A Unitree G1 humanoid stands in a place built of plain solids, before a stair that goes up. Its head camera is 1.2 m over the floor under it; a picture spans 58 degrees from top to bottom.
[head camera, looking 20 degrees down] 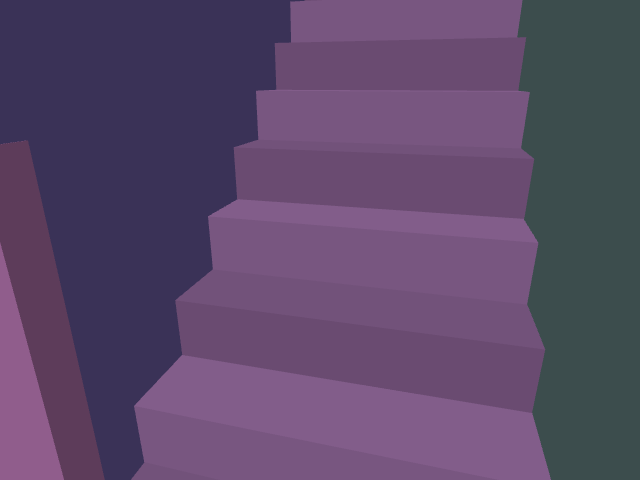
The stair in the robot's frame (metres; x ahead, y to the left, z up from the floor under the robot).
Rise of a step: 0.19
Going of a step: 0.24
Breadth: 1.02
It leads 15 degrees to the right of straight ahead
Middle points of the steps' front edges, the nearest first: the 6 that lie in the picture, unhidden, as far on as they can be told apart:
0.80 0.00 0.39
1.03 -0.06 0.59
1.26 -0.12 0.78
1.49 -0.18 0.98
1.72 -0.24 1.17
1.95 -0.29 1.36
